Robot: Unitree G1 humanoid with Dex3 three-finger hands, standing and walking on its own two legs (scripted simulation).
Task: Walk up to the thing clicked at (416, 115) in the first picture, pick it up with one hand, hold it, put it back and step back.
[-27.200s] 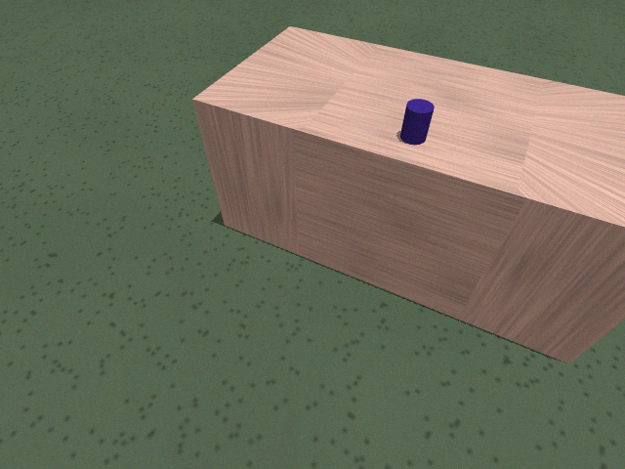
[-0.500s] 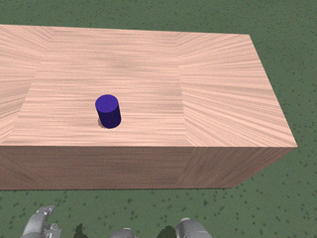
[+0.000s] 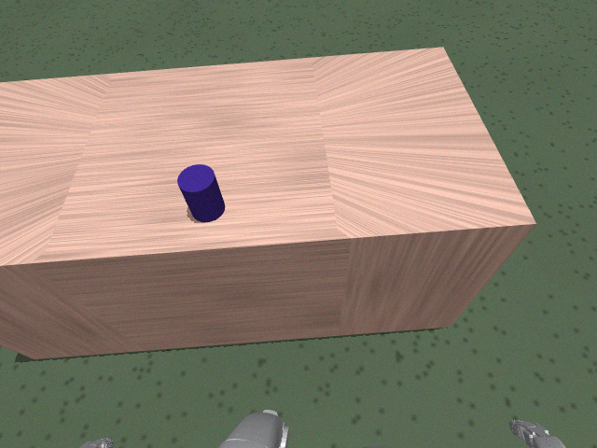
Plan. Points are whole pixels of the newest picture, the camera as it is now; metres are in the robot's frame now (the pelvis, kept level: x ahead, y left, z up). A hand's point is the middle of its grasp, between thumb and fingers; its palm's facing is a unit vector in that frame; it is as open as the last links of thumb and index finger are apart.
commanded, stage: step back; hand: left
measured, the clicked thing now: (202, 194) +0.59 +0.22 -0.11
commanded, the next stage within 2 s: none
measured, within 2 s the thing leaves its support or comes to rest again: neither
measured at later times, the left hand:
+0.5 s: hand out of the picture -0.06 +0.29 -0.15, palm faces +0.05 -0.93 -0.37, open 7.4 cm
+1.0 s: hand out of the picture -0.19 +0.27 -0.14, palm faces +0.08 -0.90 -0.43, open 7.4 cm
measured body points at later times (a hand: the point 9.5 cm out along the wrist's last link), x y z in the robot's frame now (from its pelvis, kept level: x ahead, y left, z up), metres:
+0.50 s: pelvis -0.14 +0.01 +0.00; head -0.08 +0.04 +0.45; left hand -0.06 +0.34 -0.13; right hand +0.00 -0.29 -0.10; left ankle -0.08 +0.13 -0.73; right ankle -0.18 -0.15 -0.65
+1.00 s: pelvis -0.31 -0.02 -0.01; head -0.24 -0.02 +0.43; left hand -0.20 +0.31 -0.11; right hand -0.21 -0.33 -0.14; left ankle -0.32 +0.10 -0.73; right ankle -0.23 -0.14 -0.73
